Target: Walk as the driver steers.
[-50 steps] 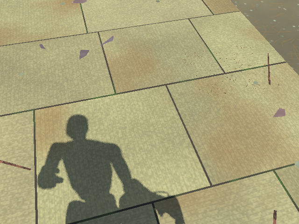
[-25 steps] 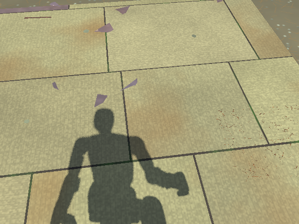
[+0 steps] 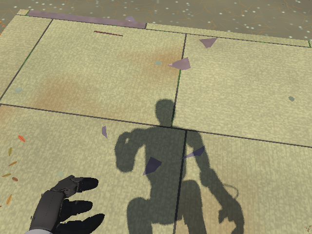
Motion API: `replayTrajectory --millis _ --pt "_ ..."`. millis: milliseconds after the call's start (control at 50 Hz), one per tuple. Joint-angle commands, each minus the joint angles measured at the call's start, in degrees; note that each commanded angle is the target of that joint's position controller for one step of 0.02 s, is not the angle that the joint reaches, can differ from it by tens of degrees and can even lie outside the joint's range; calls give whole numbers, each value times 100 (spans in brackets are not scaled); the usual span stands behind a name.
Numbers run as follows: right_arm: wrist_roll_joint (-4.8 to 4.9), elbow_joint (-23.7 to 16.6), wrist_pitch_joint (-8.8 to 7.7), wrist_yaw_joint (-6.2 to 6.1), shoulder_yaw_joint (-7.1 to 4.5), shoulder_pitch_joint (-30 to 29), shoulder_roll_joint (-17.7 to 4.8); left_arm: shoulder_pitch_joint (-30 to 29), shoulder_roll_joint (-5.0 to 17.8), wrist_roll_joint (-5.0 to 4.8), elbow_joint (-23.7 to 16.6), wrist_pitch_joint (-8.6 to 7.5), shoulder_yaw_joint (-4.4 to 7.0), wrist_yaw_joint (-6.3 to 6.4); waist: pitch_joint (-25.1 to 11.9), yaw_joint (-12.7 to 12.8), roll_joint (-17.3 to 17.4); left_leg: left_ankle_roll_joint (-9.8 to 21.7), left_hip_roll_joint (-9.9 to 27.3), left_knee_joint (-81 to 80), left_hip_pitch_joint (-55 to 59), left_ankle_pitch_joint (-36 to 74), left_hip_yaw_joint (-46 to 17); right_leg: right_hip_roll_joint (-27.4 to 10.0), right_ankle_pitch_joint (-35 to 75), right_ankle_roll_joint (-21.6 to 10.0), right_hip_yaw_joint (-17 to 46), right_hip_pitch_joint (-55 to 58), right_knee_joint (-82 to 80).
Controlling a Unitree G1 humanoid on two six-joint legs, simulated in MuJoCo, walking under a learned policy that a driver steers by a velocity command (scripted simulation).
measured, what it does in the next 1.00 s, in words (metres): walks ahead: right foot, then left foot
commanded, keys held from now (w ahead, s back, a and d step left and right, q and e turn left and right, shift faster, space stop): shift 1.00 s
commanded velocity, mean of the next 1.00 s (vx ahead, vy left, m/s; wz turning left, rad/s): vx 0.24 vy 0.00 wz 0.23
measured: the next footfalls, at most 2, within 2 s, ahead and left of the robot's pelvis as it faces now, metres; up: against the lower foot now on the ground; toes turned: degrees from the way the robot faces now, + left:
right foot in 0.08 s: +0.28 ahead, -0.17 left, +0.00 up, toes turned +6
left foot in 0.46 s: +0.45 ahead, +0.11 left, +0.00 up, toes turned +9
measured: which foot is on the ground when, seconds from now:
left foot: down 0.00-0.08, up 0.10-0.44, down 0.46-1.00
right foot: up 0.00-0.06, down 0.08-0.46, up 0.48-0.72, down 0.74-1.00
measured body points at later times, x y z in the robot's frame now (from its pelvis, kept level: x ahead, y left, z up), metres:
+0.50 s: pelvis +0.31 -0.02 -0.01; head +0.35 +0.00 +0.44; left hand +0.30 +0.27 -0.13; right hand +0.61 -0.18 -0.06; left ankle +0.41 +0.10 -0.73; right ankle +0.25 -0.17 -0.71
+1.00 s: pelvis +0.39 -0.04 +0.00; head +0.39 -0.04 +0.45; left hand +0.43 +0.22 -0.13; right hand +0.55 -0.27 -0.13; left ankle +0.41 +0.10 -0.73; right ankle +0.40 -0.17 -0.73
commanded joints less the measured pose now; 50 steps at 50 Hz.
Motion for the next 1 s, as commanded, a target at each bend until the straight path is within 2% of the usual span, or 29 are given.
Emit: replayTrajectory --millis 20,40,60,80,100,120,140,160,180,260,300,340,400,440,460,480,500,520,540,580,620,680,720,740,760,780,800,880,1000 --pt "-27 -315 -70 -68 -299 -206 -1140 315 824 -4 -202 -116 311 111 -343 528 246 60 954 707 -894 5168 -795 727 -132 -158 -468 2322 -566" --pt "-40 -300 -77 -71 -326 -302 -1287 1112 1027 13 3 -177 413 184 -755 949 249 -138 889 1771 -771 5762 -680 771 -150 -245 -501 3067 -693" --pt "-18 -376 -119 -65 -289 -571 -1146 2213 1238 73 284 -260 514 265 -1187 1526 269 -332 699 3115 -1270 5279 -529 354 124 -371 -292 4218 -705" --pt "-31 -548 -154 -106 -88 -562 -356 3239 1526 214 481 -314 592 335 -1892 1711 -583 -418 348 4991 -2302 1482 18 -1094 1100 -551 805 5621 -239" --pt "244 -850 -118 -157 28 482 -101 2845 2067 237 464 -274 755 230 -3050 961 -2539 -695 -301 6781 -3730 -1289 597 -2646 2614 -1738 3958 6766 -661" --pt "-42 -534 18 -246 6 279 -571 2341 1436 115 242 -191 730 164 -2790 1025 -1147 -626 365 7041 -4114 -720 596 -2274 2043 -1859 3667 6178 -665" --pt "199 -838 80 -197 86 -536 -432 1976 681 -121 112 -267 559 189 -1881 1301 -1322 -919 691 7118 -4512 -562 451 -1739 1852 -1713 2519 5820 -895" --pt "183 -941 138 -172 87 -968 -512 1792 587 -172 277 -301 523 136 -1333 1204 -563 -993 901 6887 -4569 -388 653 -1421 2070 -1525 1821 5084 -987" --pt "119 -1099 155 -155 61 -1306 -537 1763 632 -230 405 -335 548 123 -899 1123 -305 -1016 1034 6542 -4667 -382 668 -1219 2275 -1504 1460 4598 -1118" --pt "82 -1338 193 -76 237 -1451 -79 1384 827 -253 739 -363 630 91 -241 613 -302 -1048 1194 4339 -3989 -235 879 -955 2779 -1464 526 2994 -1788" --pt "35 -1327 139 -13 327 -1573 -5 1143 1146 -279 798 -310 727 119 -493 587 -476 -1048 1138 2965 -3064 975 1164 -662 2911 -1396 -154 2510 -1914" --pt "27 -1286 111 85 322 -1793 -106 1275 1246 -354 921 -308 762 139 -712 683 -592 -991 1046 2215 -2427 2010 1154 -583 2443 -1259 -351 2546 -1882" --pt "-64 -1352 96 116 242 -2158 -329 1394 1311 -408 1075 -279 781 152 -657 696 -432 -739 1004 1467 -2215 2393 1110 -675 1948 -1051 -350 2880 -1445" --pt "-147 -1246 81 60 137 -1994 -474 1603 1235 -393 1205 -235 751 150 -731 603 -330 -518 808 955 -1511 2764 1320 -404 1801 -828 -481 2858 -708" --pt "-171 -1241 83 -7 32 -1837 -807 1815 1122 -302 1234 -243 707 151 -862 579 26 -309 1152 942 -954 4619 1040 -62 1190 -555 -727 2589 44" --pt "-346 -1342 136 -98 43 -1612 -1008 2240 806 -139 1182 -273 563 124 -1500 649 922 578 2545 1357 373 7306 -392 425 -1357 -137 -923 1450 1619" --pt "-339 -1280 176 -88 228 -1448 -465 2646 650 -156 1309 -182 456 60 -2448 648 1365 1278 3290 1324 823 8026 -1223 394 -4218 48 -184 1207 2609" --pt "-174 -1203 222 -12 279 -1588 -217 2600 929 -274 1363 -39 521 12 -2372 685 981 1226 3044 1119 445 6440 -1159 193 -4303 122 83 1099 2793" --pt "-81 -1194 238 37 280 -1919 -176 2213 987 -318 1311 88 558 44 -1769 733 633 909 2715 901 -129 5224 -844 81 -4178 170 -6 935 2684" --pt "-95 -1201 284 21 227 -2484 -330 1907 957 -236 1300 312 596 207 -1044 952 457 487 2352 482 -1507 3797 -412 25 -3644 281 -125 1329 2089" --pt "-181 -1184 351 -32 140 -2687 -462 2114 738 -187 1425 421 556 289 -918 1099 703 363 2077 240 -2367 3047 -35 177 -2989 320 -350 2097 1522" --pt "-151 -1061 369 -114 182 -2645 -197 2080 496 -168 1529 420 509 299 -1033 1085 743 246 1916 252 -2534 1960 176 268 -1899 188 -444 2737 536" --pt "-97 -905 372 -133 237 -2483 9 1972 397 -59 1540 411 480 255 -922 1115 672 -111 1668 327 -2747 592 303 349 -1180 0 -519 3254 -377" --pt "-112 -765 357 -127 269 -2238 128 1833 558 45 1445 412 490 240 -698 1033 420 -442 1479 445 -2951 -169 396 65 -1004 -165 -206 3326 -722" --pt "-137 -727 351 -116 235 -1983 84 1535 1000 32 1324 420 579 261 -348 729 -253 -712 1132 617 -2942 -460 715 -269 -1624 -419 73 2793 -928" --pt "-144 -697 354 -140 218 -2066 77 1335 885 -6 1361 395 575 247 -188 705 -715 -891 941 831 -2219 78 1019 -268 -2941 -588 185 1833 -1312" --pt "-141 -655 356 -171 178 -2158 -1 1179 662 4 1338 345 504 234 -15 708 -706 -945 932 997 -1881 515 1046 -161 -3344 -510 161 1499 -1495" --pt "-126 -402 360 -238 111 -1961 -13 1347 575 -99 1510 154 470 234 -82 773 -418 -844 1038 1049 -1714 1290 939 -1 -2275 -304 -50 1861 -1223" --pt "-69 -42 357 -266 71 -1813 16 1527 502 -147 1735 152 460 239 -283 841 -84 -876 1090 1118 -1485 2018 922 104 -1381 -378 -171 2225 -1012"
